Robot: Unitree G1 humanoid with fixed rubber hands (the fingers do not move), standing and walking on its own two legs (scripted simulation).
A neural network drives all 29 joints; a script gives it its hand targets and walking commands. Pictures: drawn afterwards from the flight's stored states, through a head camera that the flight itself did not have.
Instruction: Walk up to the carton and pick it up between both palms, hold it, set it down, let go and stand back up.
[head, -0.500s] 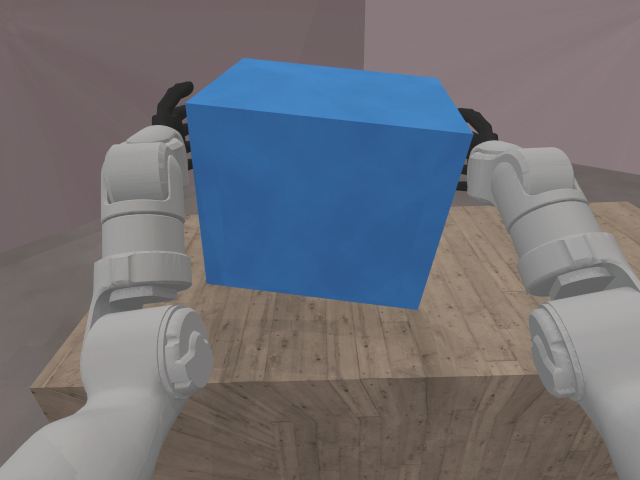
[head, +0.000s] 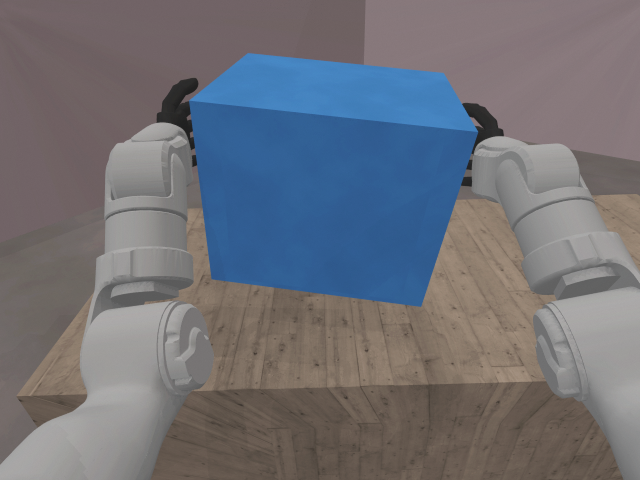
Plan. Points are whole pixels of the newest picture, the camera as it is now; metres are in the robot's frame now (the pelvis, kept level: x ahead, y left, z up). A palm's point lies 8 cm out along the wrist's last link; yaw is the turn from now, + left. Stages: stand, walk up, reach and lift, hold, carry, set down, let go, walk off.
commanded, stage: hold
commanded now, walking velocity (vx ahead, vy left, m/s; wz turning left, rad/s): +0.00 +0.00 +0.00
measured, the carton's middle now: (330, 173) +0.42 -0.01 +0.28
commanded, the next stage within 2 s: none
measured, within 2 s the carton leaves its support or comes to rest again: neither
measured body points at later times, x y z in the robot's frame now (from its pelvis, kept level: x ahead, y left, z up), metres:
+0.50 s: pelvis -0.02 +0.00 +0.00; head -0.13 +0.01 +0.44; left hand +0.35 +0.17 +0.35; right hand +0.35 -0.18 +0.31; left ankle +0.02 +0.12 -0.75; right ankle +0.00 -0.13 -0.75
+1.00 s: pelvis +0.00 +0.00 +0.00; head -0.10 +0.01 +0.44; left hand +0.38 +0.17 +0.35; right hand +0.37 -0.19 +0.32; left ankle +0.02 +0.12 -0.75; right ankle +0.00 -0.13 -0.75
